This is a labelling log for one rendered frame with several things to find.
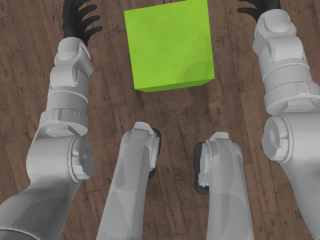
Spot left robot forearm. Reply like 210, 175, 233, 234
26, 37, 94, 179

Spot left robot hand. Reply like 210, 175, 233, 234
62, 0, 103, 48

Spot left robot shin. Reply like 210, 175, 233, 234
119, 121, 155, 171

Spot carton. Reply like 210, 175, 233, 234
124, 0, 215, 93

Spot robot right foot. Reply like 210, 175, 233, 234
193, 142, 209, 195

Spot right robot hand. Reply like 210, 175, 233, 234
237, 0, 281, 23

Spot right robot upper arm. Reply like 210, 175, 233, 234
261, 111, 320, 240

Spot left robot upper arm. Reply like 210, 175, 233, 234
0, 135, 96, 240

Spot right robot forearm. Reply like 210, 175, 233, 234
252, 9, 320, 115

